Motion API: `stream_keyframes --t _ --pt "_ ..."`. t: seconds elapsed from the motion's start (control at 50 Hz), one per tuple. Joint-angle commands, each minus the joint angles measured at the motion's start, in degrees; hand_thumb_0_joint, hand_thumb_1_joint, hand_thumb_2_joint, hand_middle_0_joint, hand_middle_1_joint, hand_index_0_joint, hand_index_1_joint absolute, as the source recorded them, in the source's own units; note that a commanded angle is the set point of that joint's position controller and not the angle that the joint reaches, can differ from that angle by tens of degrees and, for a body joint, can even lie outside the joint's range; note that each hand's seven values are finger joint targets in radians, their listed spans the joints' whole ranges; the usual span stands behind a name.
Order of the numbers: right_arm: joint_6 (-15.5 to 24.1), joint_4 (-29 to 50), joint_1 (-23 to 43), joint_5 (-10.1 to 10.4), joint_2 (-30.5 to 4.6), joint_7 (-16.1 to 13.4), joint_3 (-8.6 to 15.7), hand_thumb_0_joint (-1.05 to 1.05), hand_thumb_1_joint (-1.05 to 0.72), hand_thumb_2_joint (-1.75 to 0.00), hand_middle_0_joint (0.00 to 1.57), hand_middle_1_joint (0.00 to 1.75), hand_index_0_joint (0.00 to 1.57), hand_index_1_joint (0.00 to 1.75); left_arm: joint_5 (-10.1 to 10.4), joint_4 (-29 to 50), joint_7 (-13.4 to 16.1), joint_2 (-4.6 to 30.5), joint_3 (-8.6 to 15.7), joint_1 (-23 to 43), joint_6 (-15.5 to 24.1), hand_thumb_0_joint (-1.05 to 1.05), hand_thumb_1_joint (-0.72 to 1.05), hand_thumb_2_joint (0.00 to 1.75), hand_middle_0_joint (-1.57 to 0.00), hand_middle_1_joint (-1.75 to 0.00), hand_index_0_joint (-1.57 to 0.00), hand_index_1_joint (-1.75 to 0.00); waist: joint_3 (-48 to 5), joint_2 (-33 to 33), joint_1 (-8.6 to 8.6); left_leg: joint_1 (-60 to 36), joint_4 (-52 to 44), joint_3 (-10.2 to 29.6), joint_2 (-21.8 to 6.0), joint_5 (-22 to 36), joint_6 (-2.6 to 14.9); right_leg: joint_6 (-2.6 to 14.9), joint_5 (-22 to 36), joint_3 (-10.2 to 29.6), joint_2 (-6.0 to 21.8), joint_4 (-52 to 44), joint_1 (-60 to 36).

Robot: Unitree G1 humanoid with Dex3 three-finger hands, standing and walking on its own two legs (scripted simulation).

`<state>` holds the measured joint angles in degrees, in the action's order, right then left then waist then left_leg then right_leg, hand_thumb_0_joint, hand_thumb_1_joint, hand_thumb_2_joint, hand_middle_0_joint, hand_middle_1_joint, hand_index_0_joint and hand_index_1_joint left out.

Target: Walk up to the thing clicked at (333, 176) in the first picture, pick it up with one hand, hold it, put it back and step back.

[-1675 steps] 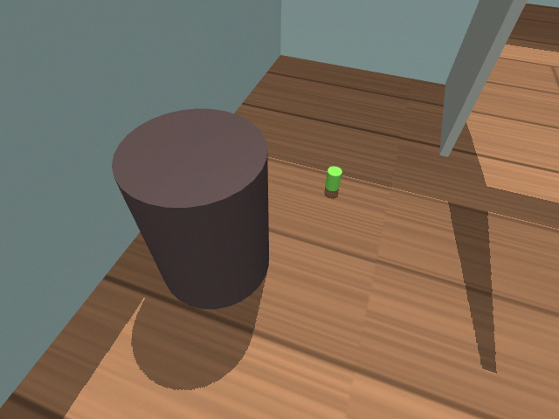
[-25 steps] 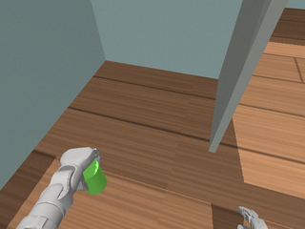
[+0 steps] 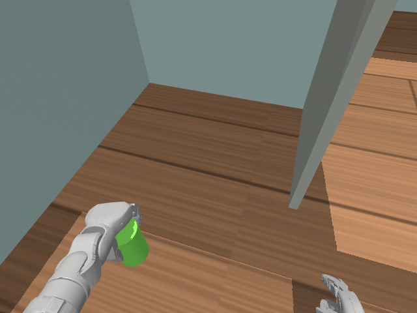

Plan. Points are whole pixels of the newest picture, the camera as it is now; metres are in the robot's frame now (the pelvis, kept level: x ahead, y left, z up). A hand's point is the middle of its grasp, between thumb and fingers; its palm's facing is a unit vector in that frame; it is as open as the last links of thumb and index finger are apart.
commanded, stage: hold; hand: left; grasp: from above
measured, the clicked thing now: (128, 241) +0.29 +0.21 -0.10
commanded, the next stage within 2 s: crouch in 0.26 s
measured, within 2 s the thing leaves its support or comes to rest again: neither
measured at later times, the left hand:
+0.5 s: hand (116, 233) +0.29 +0.22 -0.06, palm faces -0.49 -0.07 -0.87, open 9.9 cm
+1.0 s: hand (134, 249) +0.32 +0.24 -0.24, palm faces -0.47 +0.03 -0.88, open 10.0 cm
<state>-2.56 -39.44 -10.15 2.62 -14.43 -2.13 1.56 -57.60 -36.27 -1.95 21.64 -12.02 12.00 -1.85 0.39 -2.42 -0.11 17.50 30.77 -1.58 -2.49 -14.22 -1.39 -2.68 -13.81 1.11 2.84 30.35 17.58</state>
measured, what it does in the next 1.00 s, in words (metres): lowers itself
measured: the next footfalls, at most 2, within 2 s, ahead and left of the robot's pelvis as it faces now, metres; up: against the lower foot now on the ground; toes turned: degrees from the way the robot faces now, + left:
none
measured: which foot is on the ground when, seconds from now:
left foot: down 0.00-1.00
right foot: down 0.00-1.00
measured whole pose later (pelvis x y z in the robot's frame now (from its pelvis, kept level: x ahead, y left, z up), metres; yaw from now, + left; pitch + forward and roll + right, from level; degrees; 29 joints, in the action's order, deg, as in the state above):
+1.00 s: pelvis -0.03 +0.01 -0.11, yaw +0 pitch +23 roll -2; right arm -1.6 -43.2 -13.8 -2.7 -16.1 -0.5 4.5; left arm -69.3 -69.1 22.6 22.6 -5.0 31.7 4.9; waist -7.2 -0.1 6.2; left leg 66.0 71.7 1.7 -2.9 -28.3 -1.3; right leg -3.2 -27.5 0.6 2.2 69.3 64.4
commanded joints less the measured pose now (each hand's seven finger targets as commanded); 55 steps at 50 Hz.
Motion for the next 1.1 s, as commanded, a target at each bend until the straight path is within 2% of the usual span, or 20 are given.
stream_keyframes --t 0.0,0.04,0.14,0.18,0.22,0.28,0.32,0.34,0.36,0.4,0.48,0.56,0.68,0.7,0.82,0.88,0.9,0.98,1.06,1.08 --pt "2.6 7.3 4.0 -0.2 -7.4 -0.4 2.9 0.00 -0.90 -0.90 0.20 0.30 0.20 0.30 -0.5 16.3 3.9 13.7 7.7 23.0 0.4 0.00 0.64 0.88 -0.99 -0.78 -1.01 -0.76 -17.6 -1.3 0.16 -9.2 -3.6 -0.9 3.2 10.1 1.18 2.45 8.1 -1.9 -3.5 -4.4 -3.1" --pt "2.5 7.0 3.9 -0.1 -7.5 -0.5 2.9 0.00 -0.90 -0.90 0.20 0.30 0.20 0.30 -0.5 15.4 4.3 14.6 8.4 23.9 0.3 0.00 0.63 0.89 -0.98 -0.79 -1.00 -0.77 -17.8 -1.3 0.13 -9.4 -3.6 -1.0 3.1 10.8 1.17 2.49 8.8 -1.9 -3.5 -4.3 -2.9" --pt "2.4 6.8 3.8 -0.2 -7.4 -0.4 3.1 0.00 -0.90 -0.90 0.20 0.30 0.20 0.30 -0.2 15.1 4.0 13.0 6.9 24.0 0.4 0.00 0.63 0.91 -0.98 -0.81 -1.00 -0.79 -18.0 -1.1 0.42 -9.9 -3.6 -0.9 3.0 11.1 1.22 2.54 9.0 -2.0 -3.4 -4.6 -2.8" --pt "2.4 6.7 3.9 -0.2 -7.7 -0.3 3.3 0.00 -0.90 -0.90 0.20 0.30 0.20 0.30 0.1 14.1 4.1 13.1 7.5 22.3 0.3 0.00 0.62 0.90 -0.98 -0.81 -1.00 -0.79 -17.8 -0.6 0.00 -9.9 -3.8 -0.7 2.8 11.5 1.07 2.59 9.1 -2.4 -3.6 -4.5 -3.6" --pt "2.4 6.8 3.9 -0.2 -7.4 -0.4 3.1 0.00 -0.91 -0.90 0.20 0.30 0.20 0.30 -0.3 14.7 4.0 12.8 6.7 24.7 0.3 0.00 0.61 0.92 -0.98 -0.80 -0.99 -0.79 -17.4 -0.5 0.51 -9.5 -3.7 -0.7 3.1 11.2 1.22 2.47 9.1 -2.1 -3.4 -4.7 -3.1" --pt "2.3 6.8 4.0 -0.2 -7.5 -0.4 3.1 0.00 -0.90 -0.90 0.20 0.30 0.20 0.30 -0.3 14.0 4.5 14.5 8.5 23.4 0.0 0.00 0.63 0.88 -0.97 -0.81 -0.99 -0.78 -17.4 -1.4 -0.24 -9.2 -4.1 -1.0 3.2 9.9 1.21 2.52 7.9 -2.0 -3.2 -5.1 -3.5" --pt "2.3 7.0 3.7 -0.2 -7.3 -0.4 3.0 0.00 -0.90 -0.90 0.20 0.30 0.20 0.30 -0.2 15.0 4.1 12.2 6.3 25.1 -0.1 0.00 0.63 0.91 -0.98 -0.81 -1.00 -0.79 -18.1 -0.9 0.48 -10.0 -4.0 -0.8 3.0 10.8 1.12 2.52 8.7 -2.1 -3.4 -4.8 -3.2" --pt "2.2 6.8 3.7 0.0 -7.6 -0.4 3.2 0.00 -0.93 -0.91 0.20 0.30 0.20 0.30 -0.4 14.3 3.9 13.6 7.4 23.7 -0.3 0.00 0.69 0.84 -1.01 -0.84 -1.05 -0.79 -17.8 -1.5 -0.13 -9.9 -4.0 -1.0 3.0 11.8 1.08 2.62 9.6 -2.1 -3.4 -4.6 -3.6" --pt "2.1 6.6 3.4 -0.1 -8.0 -0.4 3.5 0.00 -0.88 -0.89 0.20 0.30 0.20 0.30 -0.3 13.0 3.8 14.4 8.5 22.4 -0.3 0.00 0.61 0.85 -0.93 -0.78 -0.97 -0.76 -17.6 -1.2 -0.07 -9.8 -3.8 -0.9 2.9 12.3 1.02 2.59 9.9 -2.2 -3.5 -4.6 -3.6" --pt "2.0 6.7 3.0 -0.2 -7.7 -0.3 3.4 0.00 -0.89 -0.90 0.20 0.30 0.20 0.30 -0.4 12.7 3.4 12.5 6.9 22.5 0.2 0.00 0.57 0.90 -0.92 -0.83 -0.94 -0.81 -17.1 0.2 0.45 -9.3 -3.8 -0.8 2.7 12.8 1.17 2.64 10.6 -2.4 -3.7 -4.3 -3.7" --pt "1.5 6.7 2.3 -0.3 -7.6 -0.3 3.4 0.00 -0.89 -0.90 0.20 0.30 0.20 0.30 -1.1 9.3 4.4 12.5 7.2 21.5 2.1 0.00 0.56 0.95 -0.91 -0.86 -0.93 -0.84 -14.9 0.9 0.74 -7.5 -3.7 -0.9 3.1 10.8 1.32 2.62 8.7 -2.1 -3.5 -4.5 -2.2" --pt "0.9 5.7 1.1 -0.9 -7.7 0.1 3.8 0.00 -0.89 -0.90 0.20 0.30 0.20 0.30 -2.8 4.4 8.4 11.9 7.9 21.8 4.4 0.00 0.55 0.94 -0.90 -0.86 -0.92 -0.84 -14.1 1.7 1.62 -5.6 -2.1 -0.6 3.1 8.7 1.14 2.68 6.6 -2.1 -3.3 -3.1 0.9" --pt "0.6 2.6 -2.4 -2.5 -8.7 1.3 4.7 0.00 -0.89 -0.89 0.20 0.30 0.20 0.30 -6.2 -7.5 16.8 10.9 7.8 28.3 5.8 0.00 0.60 1.00 -0.92 -0.94 -0.95 -0.91 -16.3 0.7 3.97 3.7 7.5 -0.2 2.6 5.2 0.64 2.71 4.0 -2.1 -3.1 5.0 12.4" --pt "0.7 2.2 -2.9 -2.8 -8.7 1.6 5.0 0.00 -0.89 -0.89 0.20 0.30 0.20 0.30 -6.6 -8.6 17.9 9.6 7.0 29.4 6.2 0.00 0.60 1.02 -0.93 -0.94 -0.95 -0.91 -17.4 0.8 4.35 5.2 10.0 0.1 2.6 4.8 0.45 2.75 3.7 -2.3 -3.1 7.5 14.9" --pt "1.3 1.1 -6.7 -4.4 -9.5 2.3 5.8 0.00 -0.90 -0.90 0.20 0.30 0.20 0.30 -10.7 -15.5 24.8 10.7 8.5 36.4 7.7 0.00 0.57 0.94 -0.89 -0.93 -0.93 -0.90 -26.8 -2.0 5.68 19.3 25.0 0.4 2.4 1.2 0.62 3.27 0.8 -2.0 -2.7 22.2 29.7" --pt "2.0 0.0 -8.4 -5.3 -10.2 1.6 6.2 0.00 -0.89 -0.89 0.20 0.30 0.20 0.30 -11.2 -17.9 28.2 14.5 11.1 43.2 7.5 0.00 0.56 0.91 -0.87 -0.92 -0.91 -0.88 -31.7 -4.5 6.36 24.4 30.8 1.2 2.0 -0.8 0.72 3.68 -1.5 -2.7 -2.9 28.5 37.0" --pt "2.2 -0.4 -8.8 -5.5 -10.0 1.3 6.1 0.00 -0.89 -0.89 0.20 0.30 0.20 0.30 -11.1 -19.4 28.7 13.0 10.2 44.5 7.1 0.00 0.56 0.89 -0.88 -0.90 -0.92 -0.86 -33.4 -4.8 7.44 26.6 32.8 1.4 2.0 -1.1 0.98 3.74 -1.6 -2.8 -3.0 30.4 39.0" --pt "3.2 -0.9 -10.2 -6.2 -10.7 0.5 6.0 0.00 -0.89 -0.89 0.20 0.30 0.20 0.30 -10.7 -22.6 30.4 16.0 12.3 45.5 5.7 0.00 0.56 0.89 -0.89 -0.87 -0.92 -0.84 -40.9 -5.5 7.03 34.5 40.2 2.0 1.9 -2.3 1.85 4.03 -2.9 -3.2 -3.0 38.5 44.8" --pt "3.8 -1.8 -10.4 -7.0 -10.9 0.4 5.9 0.00 -0.89 -0.89 0.20 0.30 0.20 0.30 -9.7 -24.3 29.6 17.5 13.3 45.7 4.2 0.00 0.59 0.90 -0.92 -0.85 -0.95 -0.83 -45.0 -7.9 7.48 38.5 45.4 3.2 1.4 -2.1 1.54 4.17 -3.8 -3.9 -2.8 45.0 52.1" --pt "4.0 -2.1 -10.1 -7.1 -11.2 0.4 6.0 0.00 -0.89 -0.90 0.20 0.30 0.20 0.30 -9.9 -24.8 29.3 19.6 14.5 45.7 4.1 0.00 0.59 0.90 -0.93 -0.85 -0.95 -0.82 -45.2 -8.1 7.21 40.4 46.9 3.5 1.4 -2.4 1.38 4.18 -4.2 -4.1 -2.9 46.6 54.2"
